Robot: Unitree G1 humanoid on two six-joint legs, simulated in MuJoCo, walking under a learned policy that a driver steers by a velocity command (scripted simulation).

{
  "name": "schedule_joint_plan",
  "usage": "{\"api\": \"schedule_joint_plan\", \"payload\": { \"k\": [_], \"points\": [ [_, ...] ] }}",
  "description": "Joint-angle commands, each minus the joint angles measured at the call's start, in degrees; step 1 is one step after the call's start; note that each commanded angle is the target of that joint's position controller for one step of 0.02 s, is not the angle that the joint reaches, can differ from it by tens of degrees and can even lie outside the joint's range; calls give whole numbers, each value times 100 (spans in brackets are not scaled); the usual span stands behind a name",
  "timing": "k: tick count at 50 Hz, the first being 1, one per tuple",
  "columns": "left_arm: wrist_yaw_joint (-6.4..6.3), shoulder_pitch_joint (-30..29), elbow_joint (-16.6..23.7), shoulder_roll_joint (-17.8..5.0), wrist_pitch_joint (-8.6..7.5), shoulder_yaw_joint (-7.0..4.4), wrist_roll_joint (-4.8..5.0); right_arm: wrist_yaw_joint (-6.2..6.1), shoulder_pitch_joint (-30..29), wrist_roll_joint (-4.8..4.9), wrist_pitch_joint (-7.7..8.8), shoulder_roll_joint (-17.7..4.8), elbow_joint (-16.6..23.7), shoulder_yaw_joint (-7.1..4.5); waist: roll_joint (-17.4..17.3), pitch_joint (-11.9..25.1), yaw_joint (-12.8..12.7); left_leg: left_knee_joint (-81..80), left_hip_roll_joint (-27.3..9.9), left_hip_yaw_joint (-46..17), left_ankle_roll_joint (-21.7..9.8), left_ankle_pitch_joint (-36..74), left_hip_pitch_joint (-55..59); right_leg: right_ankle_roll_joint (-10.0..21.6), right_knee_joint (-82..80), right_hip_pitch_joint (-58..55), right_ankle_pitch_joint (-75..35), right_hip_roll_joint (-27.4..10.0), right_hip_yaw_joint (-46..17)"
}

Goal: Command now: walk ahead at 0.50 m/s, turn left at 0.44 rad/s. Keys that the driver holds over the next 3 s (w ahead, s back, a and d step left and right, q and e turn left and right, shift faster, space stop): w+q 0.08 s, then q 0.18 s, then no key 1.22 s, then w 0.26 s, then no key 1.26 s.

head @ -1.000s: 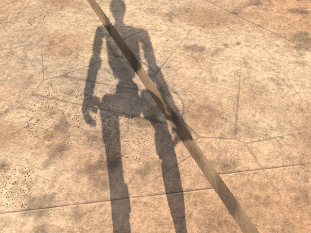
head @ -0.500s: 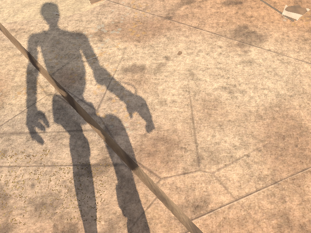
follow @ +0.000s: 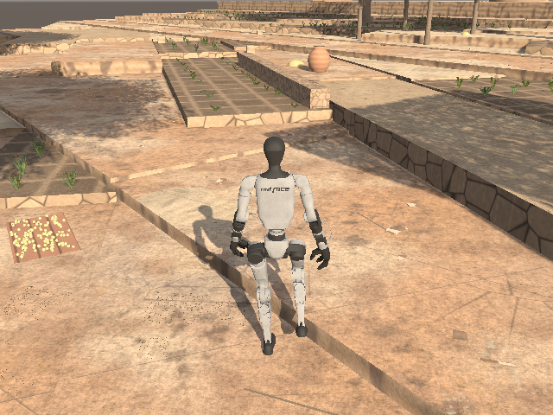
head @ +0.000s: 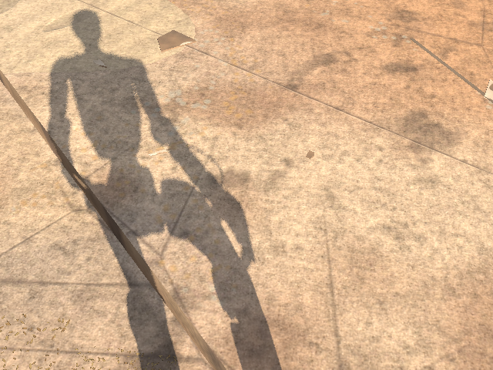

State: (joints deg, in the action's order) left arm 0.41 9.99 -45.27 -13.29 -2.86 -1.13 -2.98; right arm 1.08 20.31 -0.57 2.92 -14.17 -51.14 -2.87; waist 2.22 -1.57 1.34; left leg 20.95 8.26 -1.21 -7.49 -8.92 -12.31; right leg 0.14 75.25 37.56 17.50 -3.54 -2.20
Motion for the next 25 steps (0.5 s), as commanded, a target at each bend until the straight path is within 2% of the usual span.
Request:
{"api": "schedule_joint_plan", "payload": {
  "k": [1,2,3,4,5,6,7,8,10,11,12,13,14,15,16,17,18,19,20,21,22,23,24,25],
  "points": [
    [-99,-78,497,-310,73,-70,4,-61,293,32,127,-742,313,-152,-694,228,-54,-832,-1619,-2030,-1196,441,333,-152,1633,1340,235,-4,243],
    [-140,-361,708,-217,109,-44,-79,-86,478,64,110,-688,237,-133,-645,149,-18,-626,-1693,-2347,-1210,-104,585,-114,2327,2171,549,-84,110],
    [-177,-689,879,-170,106,-13,-97,-123,686,72,110,-686,200,-127,-540,60,80,-515,-1793,-2589,-1239,-269,890,-117,2939,2952,548,-136,59],
    [-172,-1128,1146,-21,80,60,-143,-194,1095,-13,120,-703,161,-143,-593,168,327,-302,-1840,-2932,-1327,-65,1528,-76,3737,3780,1042,-52,61],
    [-140,-1403,1316,-83,36,87,-59,-262,1348,-68,153,-766,116,-142,-366,169,381,-353,-1934,-2962,-1344,294,1982,-30,3673,4278,1147,-28,68],
    [-139,-1632,1453,-88,18,105,-25,-312,1506,-80,177,-745,44,-134,-315,35,390,-294,-1976,-2995,-1278,744,2100,13,3636,4559,1255,1,67],
    [-151,-1977,1692,106,18,209,-65,-369,1641,-54,184,-704,-41,-118,-332,-42,419,-125,-1945,-2970,-1128,1333,2120,86,3890,4835,1511,99,30],
    [-163,-2050,1835,165,36,259,-54,-399,1684,-69,200,-758,-49,-115,-386,-1,385,-91,-1917,-2859,-1015,1582,2213,145,3839,4974,1652,152,62],
    [-180,-2274,2109,180,63,316,5,-415,1482,-53,175,-742,-58,-97,-489,-143,260,-393,-1779,-2645,-836,1688,1761,168,3085,4733,1673,148,182],
    [-177,-2457,2337,215,98,370,-26,-468,1339,20,102,-777,-22,-119,-284,-101,202,-760,-1763,-2547,-707,2156,1391,166,2110,3993,1523,73,170],
    [-174,-2305,2401,181,114,362,-21,-495,1108,36,60,-831,55,-139,-359,8,56,-821,-1753,-2318,-557,2840,1265,219,1450,3284,1099,7,53],
    [-154,-1993,2324,271,159,428,59,-444,852,76,-31,-883,240,-170,-408,192,1,-1109,-1601,-1819,-477,3737,663,275,349,1945,730,153,480],
    [-154,-1576,2130,363,202,417,116,-359,491,101,-95,-870,406,-186,-590,373,-131,-927,-1310,-1238,-301,5255,27,407,-287,509,527,394,801],
    [-179,-809,1889,335,238,363,120,-274,395,140,-106,-953,454,-218,-1049,908,-406,-421,-1263,-1050,-117,6997,-155,532,-381,-815,284,668,918],
    [-217,60,1585,111,250,227,134,-238,375,194,-80,-1018,475,-257,-1284,1304,-682,339,-1376,-1175,37,8048,144,627,-655,-1549,123,770,789],
    [-221,873,1365,-209,178,65,111,-200,92,295,-14,-1132,561,-322,-982,1629,-1182,1556,-1276,-1092,252,8010,262,730,-1826,-2353,-419,723,509],
    [-235,1366,1215,-749,57,-119,-33,-178,10,329,86,-957,721,-354,102,1963,-1337,3567,-725,-961,536,4136,-322,1233,-2860,-3295,-2212,-295,-1046],
    [-270,1077,1163,-1162,127,-181,54,-80,672,246,72,-447,1064,-263,2091,2585,-604,5697,541,-905,858,-1839,-1254,2076,-4116,-3518,-5877,-1968,-3920],
    [-264,533,1183,-771,180,-161,281,-48,1097,-87,-26,-496,879,-251,1304,2457,-151,6381,201,-1336,737,-1733,-1235,2117,-4288,-2674,-4816,-1823,-4396],
    [-270,-179,1183,-296,193,-60,263,-62,941,-135,-163,-487,858,-249,753,1588,179,6448,-63,-1007,720,-1651,-1540,1995,-4251,-1820,-2846,-1587,-3795],
    [-267,-572,1109,124,179,28,209,-121,636,-243,-302,-321,929,-175,161,682,332,6135,-372,-741,684,-1623,-1851,1657,-4300,-1075,-1342,-1276,-3137],
    [-286,-617,1030,273,133,52,167,-152,301,-250,-404,-278,1035,-144,-10,332,294,5784,-480,-765,674,-1451,-1935,1411,-4477,-638,-456,-1016,-2603],
    [-294,-476,908,165,111,-8,122,-148,242,-206,-498,-254,1082,-130,83,248,273,5796,-423,-646,697,-1202,-1833,1344,-4666,-405,-221,-881,-2175],
    [-278,-354,784,24,69,-80,132,-155,142,-153,-537,-267,1164,-124,129,269,271,5770,-376,-621,678,-931,-1793,1342,-4780,-358,-506,-821,-1847]
  ]
}}
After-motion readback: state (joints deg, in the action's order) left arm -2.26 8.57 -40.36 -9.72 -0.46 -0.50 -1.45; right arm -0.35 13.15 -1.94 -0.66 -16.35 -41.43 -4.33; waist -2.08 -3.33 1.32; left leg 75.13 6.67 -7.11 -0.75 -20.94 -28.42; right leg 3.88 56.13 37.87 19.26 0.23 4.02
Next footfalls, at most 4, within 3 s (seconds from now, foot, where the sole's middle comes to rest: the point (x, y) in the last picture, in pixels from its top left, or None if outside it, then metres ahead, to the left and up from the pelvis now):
0.36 right None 0.40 -0.12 -0.65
1.06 left None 0.22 0.08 -0.78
1.52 right None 0.33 -0.15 -0.65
2.14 left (190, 313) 0.59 0.14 -0.65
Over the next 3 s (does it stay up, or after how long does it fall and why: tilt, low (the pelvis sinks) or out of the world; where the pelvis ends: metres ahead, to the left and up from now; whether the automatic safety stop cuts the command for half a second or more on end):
stays up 0.53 0.04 0.11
